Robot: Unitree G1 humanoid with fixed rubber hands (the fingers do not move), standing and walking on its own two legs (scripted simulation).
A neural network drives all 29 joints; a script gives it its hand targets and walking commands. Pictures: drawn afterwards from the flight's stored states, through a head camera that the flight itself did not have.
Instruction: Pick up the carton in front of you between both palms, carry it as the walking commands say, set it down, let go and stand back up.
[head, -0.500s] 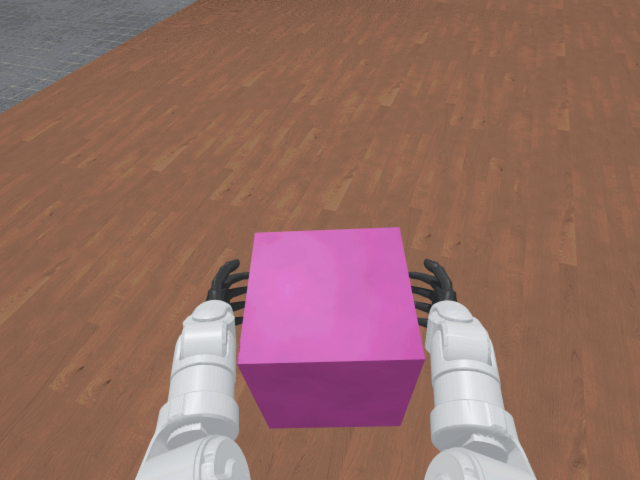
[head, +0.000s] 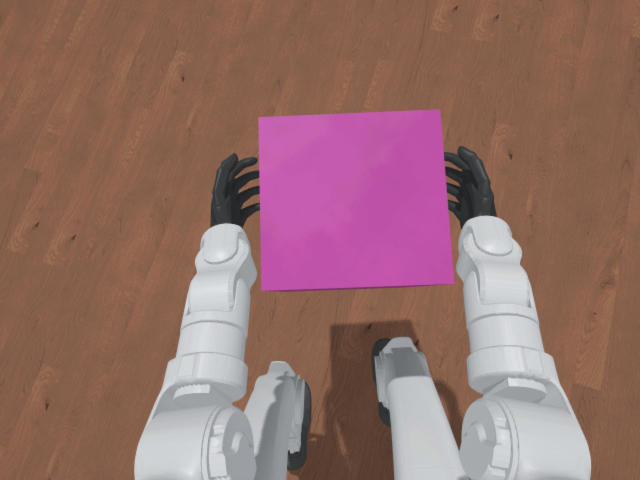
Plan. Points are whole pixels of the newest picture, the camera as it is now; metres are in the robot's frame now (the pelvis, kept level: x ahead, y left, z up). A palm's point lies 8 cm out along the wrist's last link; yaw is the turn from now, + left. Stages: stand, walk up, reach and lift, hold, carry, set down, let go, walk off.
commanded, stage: set down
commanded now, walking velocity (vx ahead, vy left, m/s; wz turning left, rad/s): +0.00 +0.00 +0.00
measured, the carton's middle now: (347, 218) +0.44 -0.05 -0.16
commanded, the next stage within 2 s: none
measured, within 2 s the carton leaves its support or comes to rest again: rests again in 1.46 s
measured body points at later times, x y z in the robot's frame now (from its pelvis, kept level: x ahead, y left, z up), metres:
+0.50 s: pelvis -0.02 -0.01 -0.12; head +0.28 -0.07 +0.21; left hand +0.48 +0.07 -0.22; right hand +0.47 -0.23 -0.24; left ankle +0.03 +0.12 -0.61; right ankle +0.11 -0.12 -0.61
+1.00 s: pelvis -0.04 -0.01 -0.22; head +0.33 -0.08 +0.03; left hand +0.53 +0.06 -0.38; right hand +0.51 -0.25 -0.39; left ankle +0.03 +0.12 -0.61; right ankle +0.11 -0.12 -0.61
